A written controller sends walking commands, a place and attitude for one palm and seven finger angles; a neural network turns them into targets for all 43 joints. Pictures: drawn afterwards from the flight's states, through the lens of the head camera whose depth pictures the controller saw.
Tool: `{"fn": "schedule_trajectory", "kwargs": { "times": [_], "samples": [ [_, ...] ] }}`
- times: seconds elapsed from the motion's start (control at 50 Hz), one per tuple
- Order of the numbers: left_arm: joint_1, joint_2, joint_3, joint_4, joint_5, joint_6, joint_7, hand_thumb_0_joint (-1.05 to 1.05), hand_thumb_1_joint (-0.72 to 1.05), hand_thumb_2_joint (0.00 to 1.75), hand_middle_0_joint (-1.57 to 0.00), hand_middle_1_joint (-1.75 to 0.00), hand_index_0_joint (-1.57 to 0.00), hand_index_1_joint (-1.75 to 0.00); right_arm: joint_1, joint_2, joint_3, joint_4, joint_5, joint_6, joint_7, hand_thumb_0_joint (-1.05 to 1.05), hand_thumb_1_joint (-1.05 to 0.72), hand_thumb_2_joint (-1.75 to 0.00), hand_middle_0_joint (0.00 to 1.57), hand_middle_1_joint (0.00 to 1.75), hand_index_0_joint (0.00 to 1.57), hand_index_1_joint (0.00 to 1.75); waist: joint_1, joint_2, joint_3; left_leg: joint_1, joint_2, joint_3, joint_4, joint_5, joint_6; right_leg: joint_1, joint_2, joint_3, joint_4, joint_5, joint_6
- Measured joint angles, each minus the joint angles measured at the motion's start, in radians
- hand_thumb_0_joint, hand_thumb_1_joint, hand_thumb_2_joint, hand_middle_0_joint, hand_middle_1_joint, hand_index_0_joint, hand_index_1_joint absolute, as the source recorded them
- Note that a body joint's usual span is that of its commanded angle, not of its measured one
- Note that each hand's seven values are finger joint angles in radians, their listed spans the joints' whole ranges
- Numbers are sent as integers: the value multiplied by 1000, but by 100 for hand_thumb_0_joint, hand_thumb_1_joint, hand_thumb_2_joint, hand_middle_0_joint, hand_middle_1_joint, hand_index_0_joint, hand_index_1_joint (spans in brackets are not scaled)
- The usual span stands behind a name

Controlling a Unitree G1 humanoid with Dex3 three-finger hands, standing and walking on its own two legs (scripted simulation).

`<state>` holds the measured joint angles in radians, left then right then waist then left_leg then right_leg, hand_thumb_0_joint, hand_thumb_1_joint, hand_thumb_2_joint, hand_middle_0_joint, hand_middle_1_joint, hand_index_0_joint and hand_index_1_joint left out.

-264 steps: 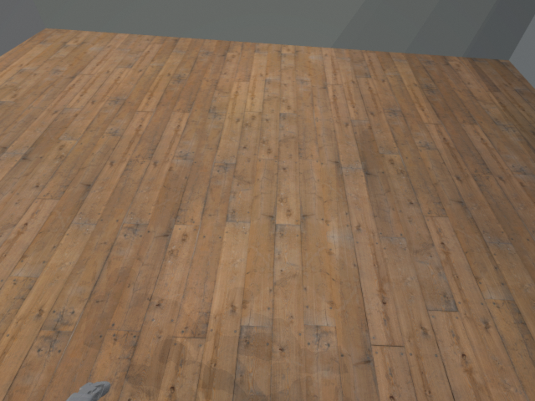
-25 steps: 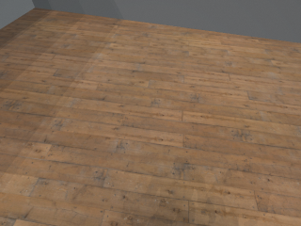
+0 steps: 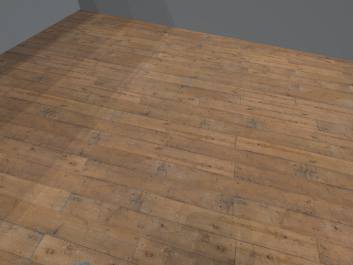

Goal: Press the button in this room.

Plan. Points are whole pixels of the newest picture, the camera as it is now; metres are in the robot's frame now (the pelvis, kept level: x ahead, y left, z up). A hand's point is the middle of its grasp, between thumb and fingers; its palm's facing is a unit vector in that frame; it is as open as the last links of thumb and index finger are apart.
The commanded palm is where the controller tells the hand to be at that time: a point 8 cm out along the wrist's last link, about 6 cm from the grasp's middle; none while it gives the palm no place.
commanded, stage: turn or walk to find it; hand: left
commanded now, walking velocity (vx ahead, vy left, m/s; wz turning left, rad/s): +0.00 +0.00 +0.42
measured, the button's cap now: out of the picture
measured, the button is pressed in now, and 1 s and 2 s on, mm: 0 0 0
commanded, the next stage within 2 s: none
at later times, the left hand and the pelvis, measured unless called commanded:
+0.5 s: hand out of the picture -0.04 +0.17 -0.17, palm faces +0.28 -0.93 -0.24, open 7.4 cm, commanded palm none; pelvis -0.04 -0.03 +0.00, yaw +15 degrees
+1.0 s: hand out of the picture -0.07 +0.20 -0.16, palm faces +0.44 -0.86 -0.27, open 7.4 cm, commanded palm none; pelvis -0.08 -0.03 -0.01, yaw +25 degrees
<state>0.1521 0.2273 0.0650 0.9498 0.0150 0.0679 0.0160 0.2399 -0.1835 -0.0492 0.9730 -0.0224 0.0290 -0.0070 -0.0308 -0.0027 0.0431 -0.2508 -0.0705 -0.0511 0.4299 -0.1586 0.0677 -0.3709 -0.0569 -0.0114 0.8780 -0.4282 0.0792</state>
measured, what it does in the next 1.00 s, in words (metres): steps on the spot, turning left: right foot, then left foot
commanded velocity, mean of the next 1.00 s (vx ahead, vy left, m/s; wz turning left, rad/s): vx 0.00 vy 0.00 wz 0.42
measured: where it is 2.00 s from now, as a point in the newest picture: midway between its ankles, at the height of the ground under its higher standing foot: outside the picture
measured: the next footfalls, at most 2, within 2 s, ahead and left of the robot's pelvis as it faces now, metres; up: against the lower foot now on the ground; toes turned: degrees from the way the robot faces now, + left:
right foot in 0.14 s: +0.02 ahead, -0.14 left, +0.00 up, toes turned +2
left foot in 0.58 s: -0.06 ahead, +0.11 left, +0.00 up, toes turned +21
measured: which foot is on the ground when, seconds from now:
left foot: down 0.00-0.14, up 0.16-0.56, down 0.58-1.00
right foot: up 0.00-0.12, down 0.14-0.58, up 0.60-1.00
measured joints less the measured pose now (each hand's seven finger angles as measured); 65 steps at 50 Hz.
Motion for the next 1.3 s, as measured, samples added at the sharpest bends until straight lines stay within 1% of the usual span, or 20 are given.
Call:
{"fn": "schedule_trajectory", "kwargs": {
  "times": [0.08,0.12,0.14,0.2,0.26,0.34,0.42,0.52,0.58,0.62,0.66,0.7,0.76,0.88,1.0,1.04,1.06,1.12,1.2,1.3],
  "samples": [
    [-18,-24,-10,-22,-6,-12,0,1,91,90,-20,-30,-20,-30,24,-16,-11,11,-3,13,2,0,-90,-90,20,30,21,30,-15,24,1,-42,-10,-32,20,14,-19,67,29,-1,-156,16,-21],
    [-14,-33,-15,-33,-8,-23,1,1,91,90,-20,-30,-20,-30,38,-23,-17,15,0,19,5,0,-90,-90,20,30,21,30,-15,29,-5,-70,-21,-46,43,15,-34,128,36,-9,-296,84,-32],
    [-9,-38,-17,-37,-5,-31,2,1,91,90,-20,-30,-20,-30,43,-28,-21,16,4,22,7,0,-90,-90,20,30,21,30,-11,37,-7,-91,-22,-50,73,3,-43,149,39,-16,-355,129,-59],
    [14,-60,-28,-36,2,-35,6,1,91,90,-20,-30,-20,-30,48,-44,-36,25,2,39,9,0,-90,-90,20,30,21,30,-10,59,-2,-187,-23,-41,341,-210,-75,157,36,-51,-349,134,-100],
    [45,-68,-31,-24,0,-32,9,1,91,90,-20,-30,-20,-30,53,-56,-46,30,-2,51,20,1,-91,-90,20,30,20,30,-7,55,-11,-256,5,-9,605,-213,-97,184,20,-76,-385,144,-103],
    [65,-71,-34,-6,2,-41,8,1,90,90,-20,-30,-20,-30,54,-66,-49,30,-1,47,22,0,-91,-90,20,30,20,30,-11,47,-5,-257,63,2,716,-175,-127,200,0,-118,-403,152,-103],
    [75,-70,-33,-3,8,-50,7,1,91,90,-20,-30,-20,-30,37,-68,-45,40,1,54,20,0,-91,-90,20,30,20,30,6,30,6,-199,103,17,633,-217,-143,193,-27,-156,-385,142,-97],
    [86,-44,-24,5,17,-51,0,1,91,90,-21,-30,-20,-30,-22,-60,-29,32,11,45,17,1,-91,-90,20,30,20,30,39,-5,31,-87,113,69,382,-280,-138,160,-72,-191,-327,120,-74],
    [100,-19,-16,16,11,-42,-2,1,91,90,-21,-30,-20,-30,-55,-59,-20,7,14,22,18,0,-91,-90,20,30,20,30,47,-18,34,2,104,100,172,-168,-120,127,-97,-214,-256,89,-47],
    [102,9,-6,27,4,-23,0,1,91,90,-21,-30,-20,-30,-81,-41,-16,-3,12,3,17,0,-91,-90,20,30,20,30,55,-55,40,-3,78,109,171,-166,-77,72,-115,-163,-137,3,-33],
    [104,28,-1,38,4,0,4,1,91,90,-20,-30,-20,-30,-94,-26,-5,-16,9,-8,15,0,-91,-90,20,30,20,30,63,-62,39,2,79,108,171,-171,-52,12,-87,-104,16,-84,-25],
    [97,36,4,50,4,11,3,1,91,90,-20,-30,-20,-30,-96,-16,2,-25,6,-15,5,0,-91,-90,20,30,20,30,58,-52,32,16,82,93,137,-151,-44,-30,-63,-73,129,-75,-20],
    [76,41,6,44,2,5,-5,1,91,90,-20,-30,-20,-30,-92,-8,12,-30,6,-18,-1,0,-91,-90,20,30,21,30,55,-38,29,36,75,68,76,-106,-41,-68,-48,-44,208,-16,-10],
    [35,30,2,11,-1,-4,-6,1,91,90,-20,-30,-19,-30,-67,-1,15,-28,6,-14,2,0,-90,-90,20,30,21,30,44,-19,18,44,49,31,19,-54,-42,-62,-35,-13,148,20,7],
    [-4,-2,-9,-23,-7,-12,-4,1,91,90,-20,-30,-19,-30,-33,-14,2,-20,-2,6,7,0,-90,-90,20,30,21,30,11,14,17,-1,33,-13,48,-40,-67,29,1,-17,-89,2,-7],
    [-7,-14,-14,-36,-9,-25,-5,1,91,90,-20,-30,-20,-30,-18,-23,-6,-17,0,13,9,0,-90,-90,20,30,21,30,5,26,13,-31,26,-29,81,-45,-82,86,15,-26,-225,74,-15],
    [-6,-22,-16,-40,-6,-35,-5,1,91,90,-20,-30,-20,-30,-11,-31,-11,-14,3,16,10,0,-90,-90,20,30,21,30,5,39,13,-52,26,-39,112,-54,-91,108,21,-36,-285,133,-42],
    [7,-52,-31,-47,3,-48,-3,1,91,90,-20,-30,-20,-30,7,-52,-29,2,5,36,10,0,-90,-90,20,30,21,30,-1,66,17,-148,13,-43,370,-251,-93,115,14,-80,-275,130,-112],
    [46,-70,-35,-36,2,-40,1,1,91,90,-20,-30,-20,-30,28,-70,-44,20,-2,53,22,0,-91,-90,20,30,20,30,2,58,2,-239,33,-5,690,-216,-104,151,-8,-112,-344,154,-124],
    [70,-77,-39,-16,1,-46,3,1,90,90,-20,-30,-20,-30,50,-79,-48,35,-2,54,24,0,-91,-90,20,30,20,30,0,48,-2,-233,85,0,766,-148,-135,166,-22,-165,-393,184,-133]
  ]
}}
